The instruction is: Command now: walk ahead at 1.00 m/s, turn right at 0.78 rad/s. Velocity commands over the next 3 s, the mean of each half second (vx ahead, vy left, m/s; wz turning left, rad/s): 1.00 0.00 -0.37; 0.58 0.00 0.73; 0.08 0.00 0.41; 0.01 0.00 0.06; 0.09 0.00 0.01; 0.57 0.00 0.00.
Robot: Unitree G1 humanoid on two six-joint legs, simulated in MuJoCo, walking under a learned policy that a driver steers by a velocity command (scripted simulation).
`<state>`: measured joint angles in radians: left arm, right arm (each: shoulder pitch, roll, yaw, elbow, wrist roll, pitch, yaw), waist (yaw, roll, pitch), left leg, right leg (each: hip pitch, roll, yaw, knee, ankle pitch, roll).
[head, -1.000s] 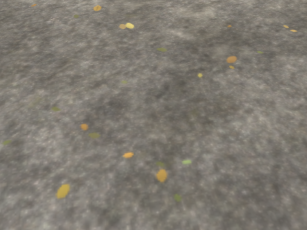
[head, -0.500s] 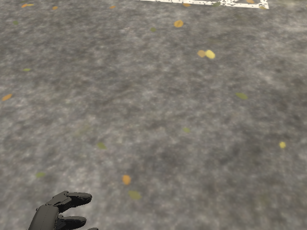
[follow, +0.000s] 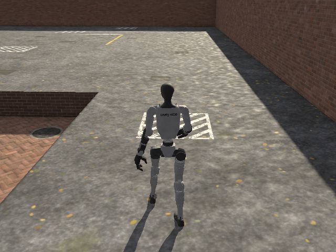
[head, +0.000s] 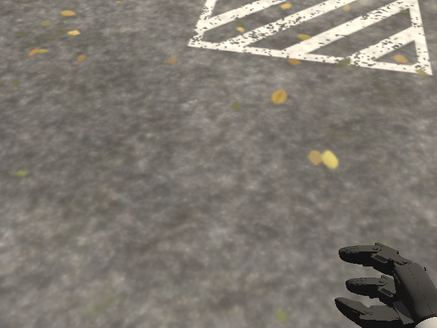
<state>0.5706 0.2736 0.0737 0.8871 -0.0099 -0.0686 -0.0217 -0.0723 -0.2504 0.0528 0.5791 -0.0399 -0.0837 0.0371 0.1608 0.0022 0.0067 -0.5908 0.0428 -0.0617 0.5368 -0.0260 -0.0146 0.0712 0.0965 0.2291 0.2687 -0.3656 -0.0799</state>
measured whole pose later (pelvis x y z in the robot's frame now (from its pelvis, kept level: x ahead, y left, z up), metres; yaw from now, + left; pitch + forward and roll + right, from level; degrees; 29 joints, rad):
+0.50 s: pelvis +0.45 -0.06 -0.02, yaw -11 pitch +2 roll +1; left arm 0.00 0.28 0.00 0.64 0.07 -0.06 -0.03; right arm 0.53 -0.27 -0.02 0.93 0.00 -0.07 0.01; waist -0.10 -0.01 0.03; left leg -0.06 0.04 -0.01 0.98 -0.42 0.06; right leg -0.55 0.00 -0.07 0.71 -0.21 -0.08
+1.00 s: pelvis +0.82 -0.08 -0.02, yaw +12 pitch -1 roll +1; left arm 0.09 0.22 0.01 0.69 0.04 -0.02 0.03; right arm 0.23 -0.31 -0.08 0.77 0.00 0.02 0.00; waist -0.04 0.00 0.15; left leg -0.43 -0.22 0.03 0.54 -0.08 0.19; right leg -0.49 -0.03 0.06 1.38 -0.46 0.06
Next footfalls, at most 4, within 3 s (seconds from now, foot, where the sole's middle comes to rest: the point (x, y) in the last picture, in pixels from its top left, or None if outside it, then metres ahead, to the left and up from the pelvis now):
0.04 left None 0.22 0.15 -0.77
0.44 right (316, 307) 0.57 -0.17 -0.77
0.84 left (285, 193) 0.97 -0.05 -0.77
1.52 right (332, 183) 1.04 -0.22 -0.77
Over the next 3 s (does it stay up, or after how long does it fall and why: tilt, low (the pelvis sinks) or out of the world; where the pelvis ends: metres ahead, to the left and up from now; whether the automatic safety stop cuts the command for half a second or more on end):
stays up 1.18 -0.07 -0.01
